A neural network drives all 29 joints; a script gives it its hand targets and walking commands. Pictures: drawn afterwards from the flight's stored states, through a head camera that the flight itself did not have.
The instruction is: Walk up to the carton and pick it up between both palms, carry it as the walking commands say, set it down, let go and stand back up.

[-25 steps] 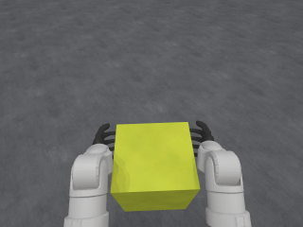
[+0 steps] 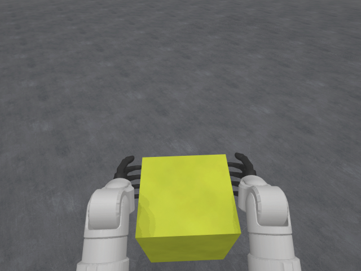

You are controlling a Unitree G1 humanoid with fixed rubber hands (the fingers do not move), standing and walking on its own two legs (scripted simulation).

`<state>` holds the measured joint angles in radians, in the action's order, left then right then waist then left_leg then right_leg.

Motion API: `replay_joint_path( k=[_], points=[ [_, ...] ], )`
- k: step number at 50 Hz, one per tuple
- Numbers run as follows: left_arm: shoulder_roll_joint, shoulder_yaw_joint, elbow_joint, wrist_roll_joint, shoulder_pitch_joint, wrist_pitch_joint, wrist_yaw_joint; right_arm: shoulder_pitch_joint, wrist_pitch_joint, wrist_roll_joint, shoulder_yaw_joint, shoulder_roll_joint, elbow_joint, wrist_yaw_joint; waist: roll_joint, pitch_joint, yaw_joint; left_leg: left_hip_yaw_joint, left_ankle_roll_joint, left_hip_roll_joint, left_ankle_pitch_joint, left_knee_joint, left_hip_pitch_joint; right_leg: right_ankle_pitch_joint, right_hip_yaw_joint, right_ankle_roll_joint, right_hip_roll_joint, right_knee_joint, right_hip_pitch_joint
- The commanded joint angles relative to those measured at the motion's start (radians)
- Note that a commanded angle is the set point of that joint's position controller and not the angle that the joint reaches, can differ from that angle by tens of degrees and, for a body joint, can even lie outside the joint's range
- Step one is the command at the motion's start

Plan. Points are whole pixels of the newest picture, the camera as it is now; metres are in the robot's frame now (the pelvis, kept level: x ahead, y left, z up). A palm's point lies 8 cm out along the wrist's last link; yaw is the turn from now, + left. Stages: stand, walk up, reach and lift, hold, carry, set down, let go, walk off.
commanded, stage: carry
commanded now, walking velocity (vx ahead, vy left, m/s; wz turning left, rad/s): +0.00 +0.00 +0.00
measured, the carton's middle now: (185, 212) +0.28 -0.01 +0.00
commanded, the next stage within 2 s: none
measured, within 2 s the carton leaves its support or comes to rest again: neither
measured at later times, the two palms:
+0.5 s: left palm (91, 203) +0.26 +0.19 +0.08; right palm (215, 195) +0.27 -0.07 +0.08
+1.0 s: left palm (49, 230) +0.21 +0.25 +0.08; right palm (188, 224) +0.21 -0.01 +0.09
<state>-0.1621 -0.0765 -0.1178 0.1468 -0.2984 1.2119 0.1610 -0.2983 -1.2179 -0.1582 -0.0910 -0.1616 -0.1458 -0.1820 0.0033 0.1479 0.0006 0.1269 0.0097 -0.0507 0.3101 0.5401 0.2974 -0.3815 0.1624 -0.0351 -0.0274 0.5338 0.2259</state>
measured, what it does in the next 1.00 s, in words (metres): steps to the left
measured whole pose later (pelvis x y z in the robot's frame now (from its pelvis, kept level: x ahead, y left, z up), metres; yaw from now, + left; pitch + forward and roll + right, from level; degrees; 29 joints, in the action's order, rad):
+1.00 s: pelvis -0.09 +0.12 -0.01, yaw +1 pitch +3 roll -1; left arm -0.20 -0.13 -0.08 0.14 -0.41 1.24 0.28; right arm -0.40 -1.23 -0.14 -0.14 -0.20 -0.08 -0.27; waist 0.00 0.05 0.01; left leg 0.19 -0.11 0.00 0.22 0.57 0.41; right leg -0.51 0.09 0.05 -0.11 1.08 0.51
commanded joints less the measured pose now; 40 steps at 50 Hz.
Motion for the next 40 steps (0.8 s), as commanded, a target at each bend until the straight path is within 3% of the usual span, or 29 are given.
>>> replay_joint_path(
  k=[1, 3, 7, 12, 14, 18, 21, 25, 29, 31, 33, 35, 36, 37, 38, 39, 40],
  points=[
    [-1.039, 0.585, -0.056, -0.43, -0.424, -0.019, -0.299, -0.414, 0.011, 0.429, 0.588, -1.014, -0.01, 0.325, -0.046, 0.222, -0.005, -0.069, -0.016, -0.088, -0.428, 0.015, -0.106, 0.748, -0.104, 0.014, -0.159, -0.026, -0.093],
    [-1.042, 0.597, -0.082, -0.444, -0.44, -0.014, -0.298, -0.426, 0.008, 0.444, 0.599, -1.02, -0.025, 0.326, -0.031, 0.216, -0.008, -0.063, -0.011, -0.072, -0.39, 0.025, -0.089, 0.805, -0.123, 0.019, -0.187, -0.025, -0.106],
    [-1.046, 0.59, -0.072, -0.446, -0.452, -0.004, -0.299, -0.443, 0.001, 0.453, 0.603, -1.033, -0.01, 0.325, -0.095, 0.209, -0.012, -0.043, 0.024, -0.061, -0.259, 0.071, -0.009, 0.946, -0.166, 0.011, -0.272, -0.014, -0.148],
    [-1.064, 0.572, -0.048, -0.454, -0.505, -0.002, -0.301, -0.513, 0.003, 0.461, 0.599, -1.048, -0.008, 0.324, -0.151, 0.19, -0.012, -0.026, 0.028, -0.024, -0.11, 0.052, 0.047, 0.881, -0.206, -0.027, -0.321, -0.013, -0.149],
    [-1.067, 0.564, -0.043, -0.454, -0.508, 0.001, -0.299, -0.525, 0.001, 0.461, 0.597, -1.05, -0.01, 0.322, -0.135, 0.209, -0.014, -0.033, 0.017, -0.031, -0.203, 0.047, 0.01, 0.8, -0.189, -0.015, -0.308, 0.017, -0.128],
    [-1.08, 0.565, -0.045, -0.448, -0.509, 0.006, -0.293, -0.518, -0.004, 0.458, 0.591, -1.063, 0.0, 0.32, -0.043, 0.271, -0.018, -0.094, -0.021, -0.079, -0.553, 0.09, -0.073, 0.629, -0.138, 0.026, -0.253, 0.102, -0.063],
    [-1.089, 0.572, -0.045, -0.45, -0.512, 0.012, -0.292, -0.504, -0.009, 0.45, 0.585, -1.067, 0.006, 0.318, -0.018, 0.274, -0.015, -0.12, -0.049, -0.096, -0.625, 0.089, -0.085, 0.495, -0.129, 0.034, -0.241, 0.12, -0.023],
    [-1.102, 0.58, -0.049, -0.458, -0.525, 0.016, -0.295, -0.505, -0.009, 0.44, 0.576, -1.07, -0.001, 0.317, 0.026, 0.263, -0.01, -0.164, -0.091, -0.122, -0.608, 0.039, -0.113, 0.256, -0.088, 0.053, -0.21, 0.143, 0.051],
    [-1.108, 0.585, -0.058, -0.471, -0.549, 0.019, -0.302, -0.502, -0.007, 0.426, 0.571, -1.07, -0.012, 0.315, 0.127, 0.227, -0.002, -0.246, -0.163, -0.178, -0.532, -0.109, -0.152, -0.099, 0.008, 0.078, -0.106, 0.196, 0.145],
    [-1.108, 0.584, -0.062, -0.48, -0.551, 0.018, -0.306, -0.497, -0.006, 0.422, 0.571, -1.072, -0.026, 0.313, 0.099, 0.224, 0.0, -0.24, -0.171, -0.173, -0.447, -0.139, -0.14, -0.116, 0.009, 0.066, -0.09, 0.192, 0.135],
    [-1.108, 0.575, -0.06, -0.484, -0.549, 0.017, -0.309, -0.498, -0.006, 0.421, 0.575, -1.069, -0.04, 0.31, 0.065, 0.229, -0.003, -0.205, -0.151, -0.151, -0.336, -0.144, -0.097, -0.042, 0.007, 0.049, -0.09, 0.119, 0.076],
    [-1.111, 0.56, -0.037, -0.477, -0.538, 0.017, -0.312, -0.498, -0.008, 0.42, 0.576, -1.063, -0.041, 0.309, 0.013, 0.223, -0.005, -0.153, -0.106, -0.11, -0.227, -0.107, -0.005, 0.057, -0.027, 0.031, -0.128, 0.024, -0.02],
    [-1.117, 0.552, -0.019, -0.473, -0.522, 0.017, -0.313, -0.512, -0.009, 0.422, 0.576, -1.061, -0.044, 0.311, -0.036, 0.218, -0.011, -0.127, -0.076, -0.088, -0.193, -0.053, 0.068, 0.107, -0.095, 0.011, -0.187, -0.014, -0.078],
    [-1.12, 0.547, -0.003, -0.466, -0.505, 0.016, -0.312, -0.52, -0.01, 0.426, 0.576, -1.064, -0.044, 0.315, -0.139, 0.208, -0.011, -0.095, -0.041, -0.051, -0.143, 0.048, 0.134, 0.191, -0.24, -0.027, -0.303, -0.079, -0.107],
    [-1.127, 0.543, 0.013, -0.456, -0.481, 0.018, -0.311, -0.527, -0.015, 0.431, 0.577, -1.068, -0.041, 0.32, -0.269, 0.192, -0.013, -0.098, -0.014, -0.031, 0.038, 0.206, 0.165, 0.316, -0.368, -0.091, -0.436, -0.132, -0.081],
    [-1.13, 0.547, 0.011, -0.452, -0.489, 0.019, -0.307, -0.537, -0.018, 0.439, 0.581, -1.079, -0.033, 0.326, -0.301, 0.166, -0.016, -0.12, -0.004, -0.04, 0.142, 0.319, 0.184, 0.417, -0.403, -0.134, -0.504, -0.148, -0.036],
    [-1.131, 0.555, 0.015, -0.45, -0.512, 0.021, -0.303, -0.539, -0.019, 0.446, 0.579, -1.082, -0.016, 0.33, -0.247, 0.153, -0.011, -0.13, -0.002, -0.055, 0.16, 0.279, 0.188, 0.437, -0.364, -0.122, -0.493, -0.141, -0.017]
  ],
)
